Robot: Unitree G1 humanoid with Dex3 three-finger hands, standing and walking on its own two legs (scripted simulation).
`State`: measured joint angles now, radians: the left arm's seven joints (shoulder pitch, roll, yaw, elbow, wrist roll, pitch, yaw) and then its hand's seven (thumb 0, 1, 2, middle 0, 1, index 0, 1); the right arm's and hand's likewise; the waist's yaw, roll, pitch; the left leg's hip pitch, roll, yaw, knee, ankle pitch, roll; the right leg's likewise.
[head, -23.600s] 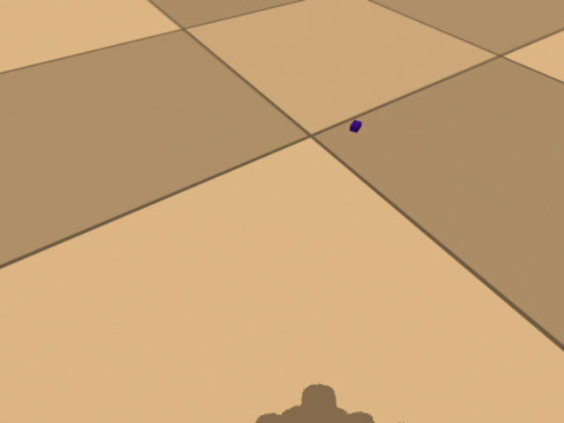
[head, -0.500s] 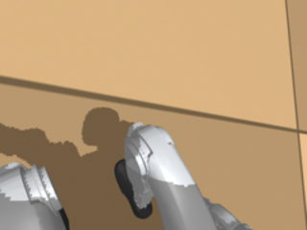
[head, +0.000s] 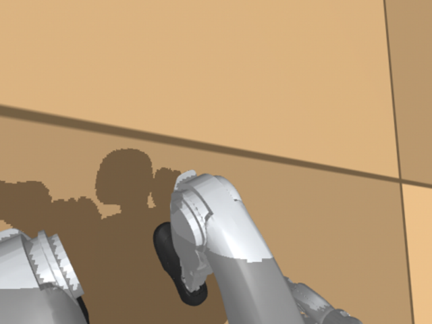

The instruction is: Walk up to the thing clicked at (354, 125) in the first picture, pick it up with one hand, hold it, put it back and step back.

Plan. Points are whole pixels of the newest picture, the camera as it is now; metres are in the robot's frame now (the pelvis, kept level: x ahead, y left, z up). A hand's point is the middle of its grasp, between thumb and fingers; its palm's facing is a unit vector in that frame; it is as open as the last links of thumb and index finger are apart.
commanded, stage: rest palm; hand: left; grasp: from above
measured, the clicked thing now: out of the picture +0.46 +0.32 -0.29
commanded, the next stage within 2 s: close in 0.34 s
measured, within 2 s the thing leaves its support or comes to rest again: neither
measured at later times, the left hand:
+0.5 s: hand out of the picture +0.44 +0.32 -0.26, palm faces -0.46 -0.16 -0.87, open 11.5 cm
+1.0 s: hand out of the picture +0.44 +0.32 -0.26, palm faces -0.43 -0.13 -0.89, open 9.2 cm
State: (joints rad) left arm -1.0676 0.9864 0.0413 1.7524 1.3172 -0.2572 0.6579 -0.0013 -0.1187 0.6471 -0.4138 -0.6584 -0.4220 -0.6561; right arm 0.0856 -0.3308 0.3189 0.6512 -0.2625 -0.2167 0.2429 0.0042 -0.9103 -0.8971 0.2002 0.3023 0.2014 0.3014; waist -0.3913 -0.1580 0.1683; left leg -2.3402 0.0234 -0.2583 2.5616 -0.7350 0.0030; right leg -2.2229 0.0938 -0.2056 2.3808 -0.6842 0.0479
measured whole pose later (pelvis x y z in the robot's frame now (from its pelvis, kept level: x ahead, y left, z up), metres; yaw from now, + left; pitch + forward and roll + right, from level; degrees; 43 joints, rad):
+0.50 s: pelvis +0.00 +0.00 +0.00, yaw +0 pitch +27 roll -15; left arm -1.07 1.01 0.06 1.75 1.25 -0.22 0.60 0.00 -0.08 0.61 -0.44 -0.66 -0.44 -0.64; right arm 0.09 -0.35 0.33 0.62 -0.24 -0.22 0.24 0.00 -0.91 -0.90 0.20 0.30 0.20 0.30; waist -0.40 -0.16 0.19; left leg -2.33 0.03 -0.26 2.55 -0.73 0.00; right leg -2.21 0.10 -0.21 2.36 -0.67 0.05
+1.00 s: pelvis +0.00 +0.00 +0.01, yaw -1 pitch +27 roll -15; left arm -1.10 1.03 0.03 1.75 1.27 -0.23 0.65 0.00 0.23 0.38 -0.66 -0.57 -0.67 -0.49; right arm 0.08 -0.34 0.35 0.62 -0.26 -0.23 0.23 0.00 -0.90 -0.89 0.20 0.30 0.20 0.30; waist -0.40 -0.17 0.20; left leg -2.33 0.03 -0.26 2.54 -0.72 0.01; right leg -2.21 0.10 -0.21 2.35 -0.66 0.05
